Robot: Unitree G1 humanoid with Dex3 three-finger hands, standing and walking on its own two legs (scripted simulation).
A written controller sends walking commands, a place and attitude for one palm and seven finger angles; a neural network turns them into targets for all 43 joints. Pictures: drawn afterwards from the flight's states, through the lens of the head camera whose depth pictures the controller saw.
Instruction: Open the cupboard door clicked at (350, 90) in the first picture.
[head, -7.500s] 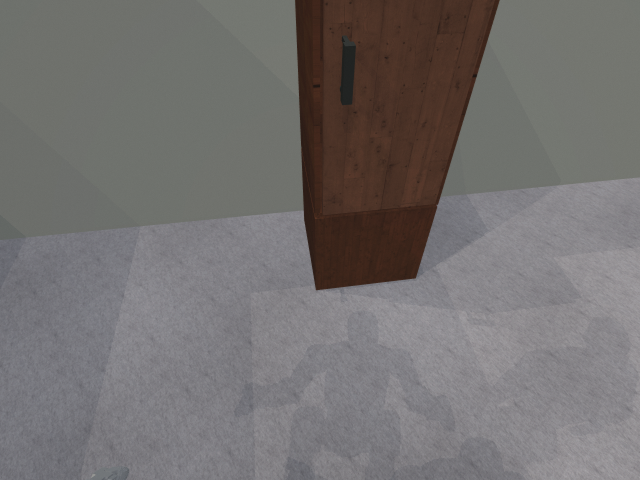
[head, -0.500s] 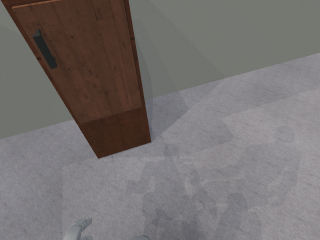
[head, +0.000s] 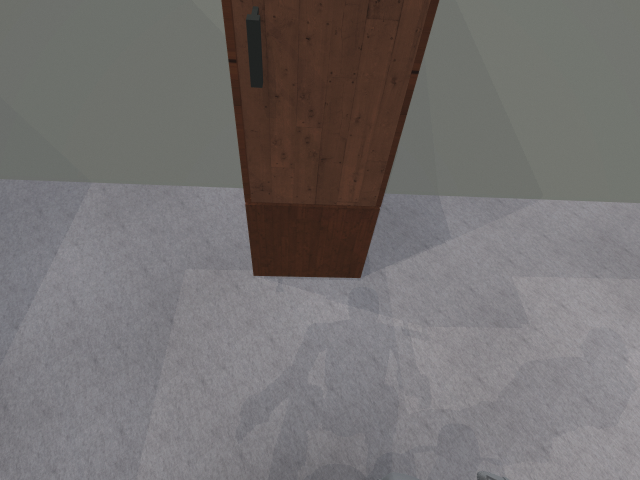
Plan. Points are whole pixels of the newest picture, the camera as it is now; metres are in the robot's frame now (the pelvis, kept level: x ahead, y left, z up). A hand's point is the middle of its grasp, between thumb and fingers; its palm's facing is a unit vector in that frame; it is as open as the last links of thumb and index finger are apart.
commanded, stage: take the last steps up to it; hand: left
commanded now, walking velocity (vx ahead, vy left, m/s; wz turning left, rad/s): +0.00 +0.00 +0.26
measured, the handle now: (256, 47) +0.81 +0.20 +0.11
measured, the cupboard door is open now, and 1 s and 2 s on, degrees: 0 0 0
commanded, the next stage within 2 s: come to a stop and stand still in 1.00 s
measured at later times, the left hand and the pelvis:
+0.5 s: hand out of the picture -0.01 +0.12 -0.16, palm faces +0.15 -0.97 -0.20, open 7.3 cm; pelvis +0.04 -0.04 +0.01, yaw +5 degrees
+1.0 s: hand (189, 441) +0.19 +0.20 -0.17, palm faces +0.13 -0.98 -0.16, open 7.3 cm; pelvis +0.19 +0.03 +0.00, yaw +4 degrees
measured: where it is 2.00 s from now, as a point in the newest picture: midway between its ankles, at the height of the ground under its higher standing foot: (303, 473)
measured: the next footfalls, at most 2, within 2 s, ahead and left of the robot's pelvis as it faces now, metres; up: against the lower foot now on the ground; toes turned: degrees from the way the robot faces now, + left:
right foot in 0.30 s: +0.04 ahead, -0.13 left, +0.00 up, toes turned -1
left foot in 0.78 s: +0.23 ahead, +0.13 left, +0.00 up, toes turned +14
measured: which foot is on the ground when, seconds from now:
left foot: down 0.00-0.30, up 0.32-0.76, down 0.78-1.00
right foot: up 0.00-0.28, down 0.30-0.78, up 0.80-1.00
